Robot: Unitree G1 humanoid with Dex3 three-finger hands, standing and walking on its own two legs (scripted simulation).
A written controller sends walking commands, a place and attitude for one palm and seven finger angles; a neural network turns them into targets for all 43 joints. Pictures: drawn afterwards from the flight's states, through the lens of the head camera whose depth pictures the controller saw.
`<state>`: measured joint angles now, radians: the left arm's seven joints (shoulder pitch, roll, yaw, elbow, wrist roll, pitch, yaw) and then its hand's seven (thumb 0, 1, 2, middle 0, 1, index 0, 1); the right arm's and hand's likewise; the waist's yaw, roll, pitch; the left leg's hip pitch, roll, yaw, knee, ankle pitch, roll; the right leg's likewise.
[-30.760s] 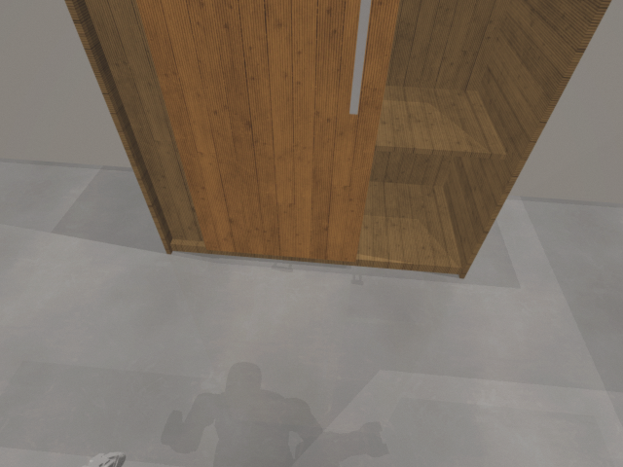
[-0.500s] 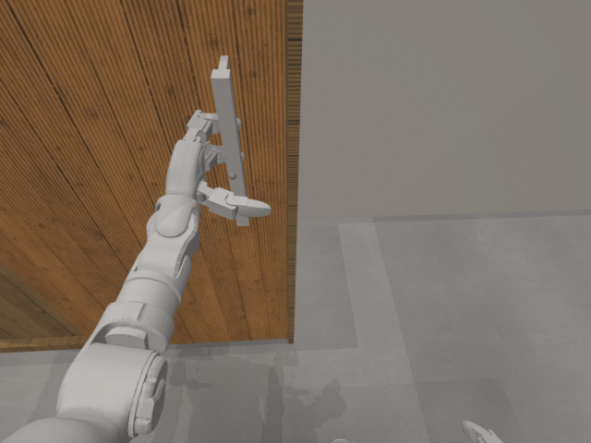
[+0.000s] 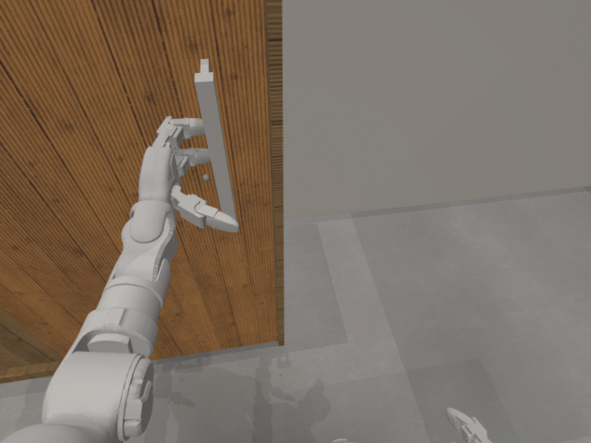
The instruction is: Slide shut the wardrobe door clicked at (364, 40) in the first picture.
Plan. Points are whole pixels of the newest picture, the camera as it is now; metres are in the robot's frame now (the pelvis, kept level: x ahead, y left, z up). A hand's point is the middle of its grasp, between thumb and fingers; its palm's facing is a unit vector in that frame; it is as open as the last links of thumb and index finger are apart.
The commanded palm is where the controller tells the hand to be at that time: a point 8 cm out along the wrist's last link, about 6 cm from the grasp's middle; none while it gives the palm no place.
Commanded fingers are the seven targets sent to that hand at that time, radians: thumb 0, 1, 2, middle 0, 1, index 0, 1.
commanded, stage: slip the hand off the handle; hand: left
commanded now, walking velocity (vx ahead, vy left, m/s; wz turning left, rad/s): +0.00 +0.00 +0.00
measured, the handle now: (219, 157) +0.49 +0.11 +0.12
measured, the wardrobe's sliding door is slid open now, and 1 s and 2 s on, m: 0.00 0.00 0.00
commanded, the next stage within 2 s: draw the hand back to the body in 1.08 s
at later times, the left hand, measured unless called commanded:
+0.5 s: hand (165, 197) +0.40 +0.17 +0.14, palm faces +0.01 -0.99 -0.12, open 14.7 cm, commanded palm +0.36 +0.20 +0.15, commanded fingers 0.00 -0.55 0.20 -0.25 -1.15 -0.25 -1.15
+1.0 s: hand (163, 251) +0.31 +0.15 +0.14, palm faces +0.02 -0.99 -0.14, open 14.7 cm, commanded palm +0.28 +0.19 +0.15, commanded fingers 0.00 -0.55 0.20 -0.25 -1.15 -0.25 -1.15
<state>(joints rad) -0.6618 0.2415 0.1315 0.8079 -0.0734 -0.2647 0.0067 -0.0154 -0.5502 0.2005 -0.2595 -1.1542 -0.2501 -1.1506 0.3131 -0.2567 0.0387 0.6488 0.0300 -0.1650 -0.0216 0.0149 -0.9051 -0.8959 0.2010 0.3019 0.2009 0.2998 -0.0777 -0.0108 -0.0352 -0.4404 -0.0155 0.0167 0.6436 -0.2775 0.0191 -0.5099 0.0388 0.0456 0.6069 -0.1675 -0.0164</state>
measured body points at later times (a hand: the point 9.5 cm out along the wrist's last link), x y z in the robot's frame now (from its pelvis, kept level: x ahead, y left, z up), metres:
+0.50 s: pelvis +0.07 +0.02 +0.01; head +0.07 +0.01 +0.46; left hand +0.39 +0.22 +0.15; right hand +0.25 -0.19 -0.07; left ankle +0.03 +0.11 -0.72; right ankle +0.08 -0.10 -0.72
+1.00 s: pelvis +0.06 -0.01 +0.01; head +0.03 -0.03 +0.46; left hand +0.30 +0.20 +0.15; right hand +0.25 -0.22 -0.06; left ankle +0.03 +0.11 -0.72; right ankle +0.08 -0.10 -0.72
